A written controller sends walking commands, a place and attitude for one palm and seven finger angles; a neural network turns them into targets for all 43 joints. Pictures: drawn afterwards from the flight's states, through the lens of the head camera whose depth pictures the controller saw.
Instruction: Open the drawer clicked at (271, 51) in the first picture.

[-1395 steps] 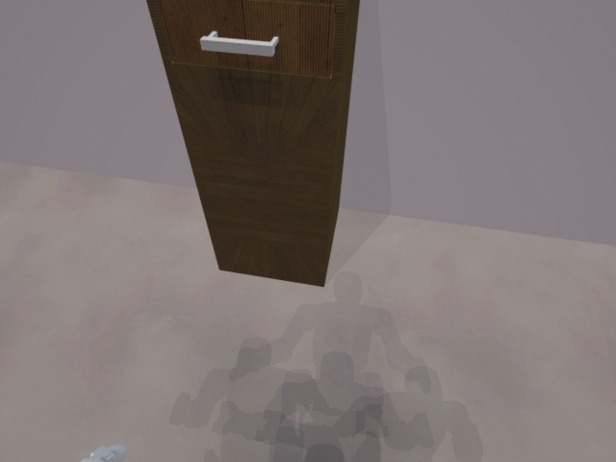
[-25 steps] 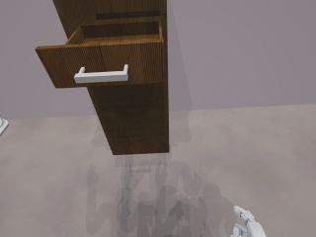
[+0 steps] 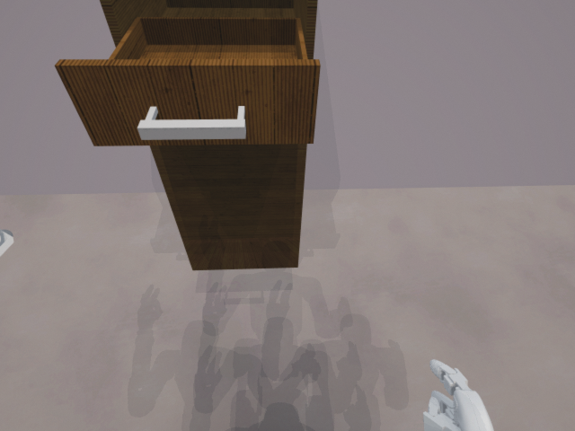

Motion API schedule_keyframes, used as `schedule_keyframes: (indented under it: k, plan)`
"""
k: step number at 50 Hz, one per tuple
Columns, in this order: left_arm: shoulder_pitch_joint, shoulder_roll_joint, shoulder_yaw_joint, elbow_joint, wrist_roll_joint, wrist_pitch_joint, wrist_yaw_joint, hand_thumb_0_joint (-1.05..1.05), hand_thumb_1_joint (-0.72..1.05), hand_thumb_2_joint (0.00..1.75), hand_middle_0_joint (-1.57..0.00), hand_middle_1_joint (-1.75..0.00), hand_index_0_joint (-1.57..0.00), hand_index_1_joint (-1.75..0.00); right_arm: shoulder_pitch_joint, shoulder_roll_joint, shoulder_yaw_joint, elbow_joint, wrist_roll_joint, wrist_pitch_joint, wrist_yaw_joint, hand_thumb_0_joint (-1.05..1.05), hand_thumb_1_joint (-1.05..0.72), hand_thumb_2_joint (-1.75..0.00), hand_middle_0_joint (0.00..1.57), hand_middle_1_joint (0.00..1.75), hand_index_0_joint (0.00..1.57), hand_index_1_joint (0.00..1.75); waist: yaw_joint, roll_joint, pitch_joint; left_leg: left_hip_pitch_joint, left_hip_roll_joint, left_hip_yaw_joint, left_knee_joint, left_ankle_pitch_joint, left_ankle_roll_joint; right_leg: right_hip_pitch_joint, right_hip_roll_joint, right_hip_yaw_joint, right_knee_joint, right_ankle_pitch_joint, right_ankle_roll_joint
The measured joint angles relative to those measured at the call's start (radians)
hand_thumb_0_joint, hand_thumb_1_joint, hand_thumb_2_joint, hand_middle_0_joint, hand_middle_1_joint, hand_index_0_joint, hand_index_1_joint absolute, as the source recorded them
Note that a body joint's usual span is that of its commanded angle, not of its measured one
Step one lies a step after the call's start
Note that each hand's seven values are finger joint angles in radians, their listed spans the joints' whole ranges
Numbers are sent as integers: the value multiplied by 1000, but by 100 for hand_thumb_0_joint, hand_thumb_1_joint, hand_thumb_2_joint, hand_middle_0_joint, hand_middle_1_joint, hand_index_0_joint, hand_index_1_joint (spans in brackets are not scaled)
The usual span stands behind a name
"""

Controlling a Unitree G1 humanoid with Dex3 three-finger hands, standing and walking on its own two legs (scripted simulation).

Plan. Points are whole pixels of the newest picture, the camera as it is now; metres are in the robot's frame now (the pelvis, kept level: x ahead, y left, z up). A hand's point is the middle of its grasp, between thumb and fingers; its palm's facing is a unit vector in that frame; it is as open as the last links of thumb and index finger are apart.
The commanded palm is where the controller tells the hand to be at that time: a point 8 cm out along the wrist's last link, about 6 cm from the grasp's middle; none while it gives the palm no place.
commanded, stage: stop stepping back and stand still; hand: left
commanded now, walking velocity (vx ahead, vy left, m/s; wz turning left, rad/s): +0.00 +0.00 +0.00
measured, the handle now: (195, 121) +0.53 +0.16 +0.16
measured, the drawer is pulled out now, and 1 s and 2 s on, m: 0.29 0.29 0.29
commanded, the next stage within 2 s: let the arm hang, fingers relaxed in 0.74 s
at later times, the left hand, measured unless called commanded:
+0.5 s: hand out of the picture +0.14 +0.23 +0.28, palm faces +0.46 -0.80 -0.39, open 7.4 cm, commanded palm +0.07 +0.30 +0.33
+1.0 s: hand (88, 418) +0.15 +0.26 -0.03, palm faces +0.08 -0.89 -0.44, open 7.4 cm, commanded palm none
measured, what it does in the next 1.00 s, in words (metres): shifts its weight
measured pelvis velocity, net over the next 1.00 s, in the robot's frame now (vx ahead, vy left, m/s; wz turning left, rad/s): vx -0.08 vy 0.02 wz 0.02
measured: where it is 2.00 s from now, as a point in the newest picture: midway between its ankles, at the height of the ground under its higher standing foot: outside the picture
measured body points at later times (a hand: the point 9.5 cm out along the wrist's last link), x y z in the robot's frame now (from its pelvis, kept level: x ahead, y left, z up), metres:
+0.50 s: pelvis -0.05 +0.02 +0.01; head -0.06 +0.03 +0.45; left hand +0.11 +0.28 +0.30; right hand +0.10 -0.22 -0.07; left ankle +0.02 +0.11 -0.73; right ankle -0.04 -0.13 -0.73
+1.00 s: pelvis -0.08 +0.02 -0.01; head -0.10 -0.02 +0.44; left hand +0.14 +0.30 +0.00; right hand +0.08 -0.24 -0.13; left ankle +0.02 +0.11 -0.73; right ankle -0.04 -0.12 -0.73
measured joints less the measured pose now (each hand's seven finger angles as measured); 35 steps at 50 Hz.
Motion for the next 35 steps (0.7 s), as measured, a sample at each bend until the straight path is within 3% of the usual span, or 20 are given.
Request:
schedule_keyframes:
  k: [3, 5, 8, 11, 16, 21, 24, 28, 32, 35]
  plan:
    - [61, 63, 48, -128, 6, -35, 2, 1, 88, 89, -22, -31, -22, -30, 20, 19, 4, -13, -13, -19, -16, 1, -90, -90, 20, 30, 20, 30, 27, -46, 17, -21, -4, 5, -5, 11, 1, -30, -5, 4, 13, 5, 1]
    - [30, 124, 108, -167, 7, -70, 15, 1, 88, 89, -22, -31, -22, -30, 22, 28, 6, -6, -17, -35, -21, 1, -90, -90, 20, 30, 20, 30, 48, -55, 29, -31, -3, -1, -7, 23, -1, -37, -3, -2, 9, 14, 1]
    - [-105, 187, 170, -124, 7, -117, 29, 1, 87, 89, -22, -31, -22, -31, 3, 35, 14, 28, -12, -44, -25, 1, -90, -90, 20, 30, 20, 30, 72, -35, 34, -32, 5, -14, -13, 41, -3, -25, 7, -13, -19, 40, -1]
    - [-256, 202, 187, 25, 4, -126, 35, 0, 88, 89, -22, -31, -22, -31, -22, 41, 26, 55, -2, -32, -25, 1, -90, -90, 20, 30, 20, 30, 71, -3, 19, -21, 14, -20, -26, 59, -5, -4, 17, -19, -55, 71, -2]
    - [-339, 123, 146, 255, -12, -46, 37, 0, 89, 90, -21, -30, -21, -30, -18, 33, 38, 43, 10, -18, -13, 1, -90, -90, 20, 30, 21, 30, 39, 49, -27, -9, 23, -23, -47, 84, -3, 22, 27, -19, -106, 113, -1]
    - [-164, -28, 10, 168, -7, 18, 18, 0, 89, 90, -20, -30, -20, -30, 13, 7, 32, 17, 3, -6, -5, 1, -90, -90, 21, 30, 21, 30, 8, 53, -44, -26, 16, -19, -52, 90, 4, 10, 19, -16, -124, 133, 9]
    - [-44, -44, -39, 25, 7, 6, 1, 1, 89, 90, -20, -30, -21, -30, 26, 9, 23, 10, -10, -7, -20, 1, -90, -90, 21, 30, 20, 30, 0, 18, -21, -37, 9, -17, -65, 115, 14, -14, 12, -15, -103, 109, 12]
    - [-5, 61, 43, -115, 19, -58, 14, 1, 88, 90, -22, -31, -22, -30, 54, 29, 11, 6, -22, -37, -41, 1, -90, -90, 20, 30, 20, 30, 28, -32, 10, -49, -5, -15, -91, 139, 21, -58, 4, -8, -48, 39, 0]
    - [-142, 157, 140, -83, 13, -121, 38, 1, 88, 89, -22, -31, -22, -30, 45, 38, 16, 47, -19, -62, -45, 1, -90, -90, 20, 30, 20, 30, 60, -31, 27, -50, -17, -22, -84, 146, 21, -51, -3, -9, -59, 116, 5]
    - [-264, 165, 154, 50, 11, -126, 42, 0, 88, 90, -22, -31, -22, -30, 23, 43, 27, 79, -10, -59, -39, 1, -90, -90, 20, 30, 20, 30, 64, -5, 14, -38, -13, -26, -76, 140, 17, -32, 0, -12, -67, 132, 13]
